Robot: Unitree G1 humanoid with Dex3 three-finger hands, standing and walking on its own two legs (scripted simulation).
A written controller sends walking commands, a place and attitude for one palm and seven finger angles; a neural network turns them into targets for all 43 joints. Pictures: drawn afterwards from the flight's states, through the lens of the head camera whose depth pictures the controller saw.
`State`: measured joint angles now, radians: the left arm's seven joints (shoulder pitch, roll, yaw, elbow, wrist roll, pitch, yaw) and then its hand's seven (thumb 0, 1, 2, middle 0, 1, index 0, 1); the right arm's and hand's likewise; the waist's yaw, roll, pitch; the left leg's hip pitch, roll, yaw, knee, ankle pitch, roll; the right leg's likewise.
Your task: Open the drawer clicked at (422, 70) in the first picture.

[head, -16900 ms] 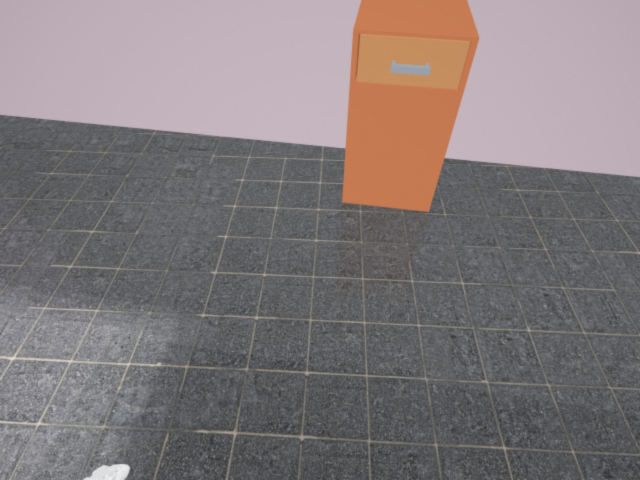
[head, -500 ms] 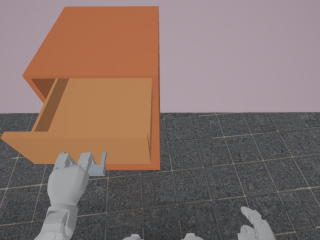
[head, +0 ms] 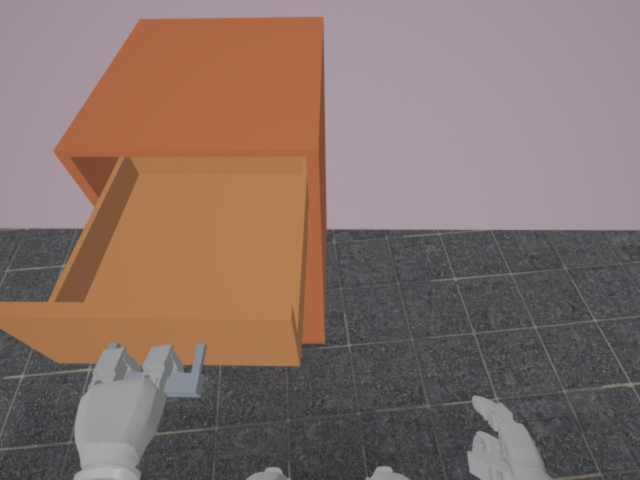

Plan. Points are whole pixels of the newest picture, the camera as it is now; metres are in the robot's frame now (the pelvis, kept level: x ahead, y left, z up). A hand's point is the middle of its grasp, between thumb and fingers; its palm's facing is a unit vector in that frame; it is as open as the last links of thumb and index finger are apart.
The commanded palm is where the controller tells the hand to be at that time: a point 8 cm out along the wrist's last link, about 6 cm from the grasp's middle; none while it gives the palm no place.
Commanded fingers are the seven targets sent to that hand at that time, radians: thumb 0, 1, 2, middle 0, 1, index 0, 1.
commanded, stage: pull the drawer open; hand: left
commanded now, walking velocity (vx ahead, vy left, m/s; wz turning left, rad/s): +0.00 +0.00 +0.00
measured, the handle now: (152, 367) +0.26 +0.24 -0.02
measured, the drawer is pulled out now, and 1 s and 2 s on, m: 0.27 0.30 0.30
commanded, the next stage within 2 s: open the thumb to release the handle in 0.52 s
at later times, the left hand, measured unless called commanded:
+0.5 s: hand (136, 449) +0.17 +0.23 -0.04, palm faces -0.11 -0.09 -0.99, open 6.1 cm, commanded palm +0.12 +0.23 +0.01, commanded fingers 0.00 0.90 0.90 -0.40 -1.35 -0.40 -1.35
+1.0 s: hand (132, 445) +0.17 +0.24 -0.04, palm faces -0.05 -0.08 -1.00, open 9.7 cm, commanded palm +0.15 +0.24 +0.01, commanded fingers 0.00 -0.50 0.30 -0.30 -1.20 -0.30 -1.20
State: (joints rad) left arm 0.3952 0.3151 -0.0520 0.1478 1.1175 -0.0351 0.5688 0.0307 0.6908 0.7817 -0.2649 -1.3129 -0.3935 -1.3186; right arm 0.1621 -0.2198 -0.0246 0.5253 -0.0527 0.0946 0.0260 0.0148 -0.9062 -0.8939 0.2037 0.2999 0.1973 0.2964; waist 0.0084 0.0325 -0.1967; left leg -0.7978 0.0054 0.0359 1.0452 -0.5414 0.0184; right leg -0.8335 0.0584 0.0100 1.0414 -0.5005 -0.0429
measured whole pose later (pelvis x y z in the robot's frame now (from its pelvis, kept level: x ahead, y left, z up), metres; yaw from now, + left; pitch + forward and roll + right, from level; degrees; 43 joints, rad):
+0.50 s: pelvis +0.00 -0.01 -0.01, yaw -1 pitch +18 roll +1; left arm 0.58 0.33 0.01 0.02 1.09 -0.11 0.53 0.03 0.70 0.74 -0.23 -1.27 -0.36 -1.28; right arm 0.16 -0.21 -0.02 0.49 -0.07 0.09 0.05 0.02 -0.91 -0.89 0.20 0.30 0.20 0.30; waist 0.01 0.03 -0.22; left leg -0.83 0.01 0.05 1.09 -0.57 0.01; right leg -0.88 0.07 0.02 1.10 -0.53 -0.05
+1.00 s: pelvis +0.00 -0.01 -0.01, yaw +1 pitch +19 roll +0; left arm 0.51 0.34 0.00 0.05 1.10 -0.13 0.58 0.00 0.12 0.57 -0.32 -1.24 -0.36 -1.26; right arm 0.15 -0.21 -0.02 0.51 -0.07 0.10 0.03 0.02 -0.91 -0.89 0.20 0.30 0.20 0.30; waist 0.03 0.04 -0.21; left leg -0.87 0.00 0.02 1.11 -0.57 0.01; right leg -0.91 0.06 -0.01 1.11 -0.53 -0.05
